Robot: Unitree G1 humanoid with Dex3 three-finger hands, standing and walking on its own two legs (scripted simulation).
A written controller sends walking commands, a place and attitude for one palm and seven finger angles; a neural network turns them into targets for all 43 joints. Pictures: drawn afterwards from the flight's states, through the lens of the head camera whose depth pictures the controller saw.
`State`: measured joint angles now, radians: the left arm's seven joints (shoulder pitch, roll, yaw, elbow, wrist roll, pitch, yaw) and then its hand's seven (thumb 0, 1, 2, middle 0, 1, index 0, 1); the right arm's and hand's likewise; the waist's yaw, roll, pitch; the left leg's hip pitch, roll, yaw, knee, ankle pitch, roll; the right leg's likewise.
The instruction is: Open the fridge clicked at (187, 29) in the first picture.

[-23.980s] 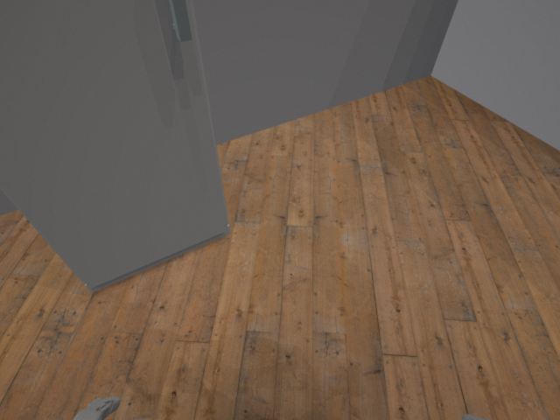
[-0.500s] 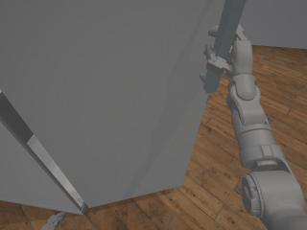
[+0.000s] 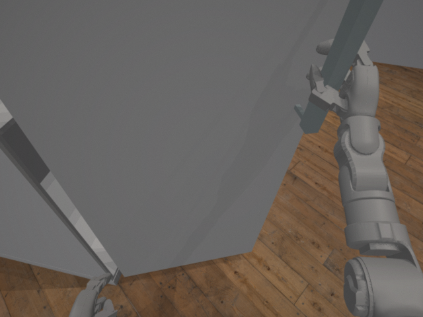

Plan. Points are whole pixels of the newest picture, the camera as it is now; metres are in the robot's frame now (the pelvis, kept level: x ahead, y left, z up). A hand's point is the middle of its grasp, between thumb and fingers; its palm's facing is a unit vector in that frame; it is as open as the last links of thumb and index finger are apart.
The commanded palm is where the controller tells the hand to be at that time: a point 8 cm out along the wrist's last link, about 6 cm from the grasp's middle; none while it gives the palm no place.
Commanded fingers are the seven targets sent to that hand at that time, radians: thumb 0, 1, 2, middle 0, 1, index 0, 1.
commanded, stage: stop walking and hold the door back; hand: right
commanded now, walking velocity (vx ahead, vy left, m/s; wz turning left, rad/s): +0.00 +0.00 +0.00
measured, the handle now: (329, 55) +0.46 -0.14 +0.28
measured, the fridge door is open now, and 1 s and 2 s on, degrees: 66 71 70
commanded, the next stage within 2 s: loosen the grip on the handle in 0.28 s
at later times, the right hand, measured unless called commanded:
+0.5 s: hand (325, 96) +0.41 -0.14 +0.24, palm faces +0.02 +0.99 -0.13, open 6.9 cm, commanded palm +0.37 -0.19 +0.24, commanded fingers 0.00 -0.05 -0.49 0.45 1.40 0.45 1.40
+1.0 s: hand (330, 108) +0.39 -0.14 +0.24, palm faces +0.05 +0.99 -0.14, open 14.4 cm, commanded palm +0.36 -0.20 +0.23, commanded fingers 0.00 0.55 -0.20 0.25 1.15 0.25 1.15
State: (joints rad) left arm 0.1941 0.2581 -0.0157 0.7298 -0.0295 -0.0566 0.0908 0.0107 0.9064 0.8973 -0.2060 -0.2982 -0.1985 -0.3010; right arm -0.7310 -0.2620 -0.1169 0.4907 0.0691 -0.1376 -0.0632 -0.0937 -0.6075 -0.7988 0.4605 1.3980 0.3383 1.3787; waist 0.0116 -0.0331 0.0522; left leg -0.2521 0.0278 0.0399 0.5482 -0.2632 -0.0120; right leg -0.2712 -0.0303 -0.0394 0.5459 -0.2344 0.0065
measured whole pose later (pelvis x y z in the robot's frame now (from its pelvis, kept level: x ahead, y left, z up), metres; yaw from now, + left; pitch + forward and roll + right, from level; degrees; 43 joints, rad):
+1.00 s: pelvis +0.00 +0.02 +0.00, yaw +1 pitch +0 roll +0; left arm 0.26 0.28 -0.01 0.72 -0.04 -0.16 0.07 0.01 0.91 0.90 -0.20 -0.30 -0.20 -0.30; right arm -0.53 -0.34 -0.20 0.39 0.16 -0.30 0.10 -0.01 0.53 -0.21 0.44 1.29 0.28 1.20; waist 0.02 -0.02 0.00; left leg -0.29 0.00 0.03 0.54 -0.25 0.02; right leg -0.30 -0.06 -0.05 0.52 -0.22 0.02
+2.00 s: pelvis +0.02 +0.00 +0.00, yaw +1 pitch -1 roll +0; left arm 0.23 0.24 -0.04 0.64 -0.04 -0.13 0.08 0.01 0.91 0.90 -0.20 -0.30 -0.20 -0.30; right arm -0.23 -0.36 -0.37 0.07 0.24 -0.19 0.22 -0.01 0.55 -0.20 0.26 1.15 0.26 1.15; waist -0.03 -0.02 -0.04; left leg -0.26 0.03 0.02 0.56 -0.30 -0.01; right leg -0.28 -0.03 -0.05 0.57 -0.29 0.00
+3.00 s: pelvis +0.02 +0.00 +0.00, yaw -2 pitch -4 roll +1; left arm 0.14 0.27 -0.09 0.59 -0.07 -0.22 0.12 0.01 0.90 0.90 -0.20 -0.30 -0.20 -0.30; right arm 0.08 -0.39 -0.37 -0.30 0.30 0.39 0.27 -0.01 0.50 -0.22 0.25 1.12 0.25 1.12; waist -0.09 -0.06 -0.04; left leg -0.16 0.04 0.07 0.55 -0.31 -0.01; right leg -0.21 -0.02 0.00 0.58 -0.30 0.00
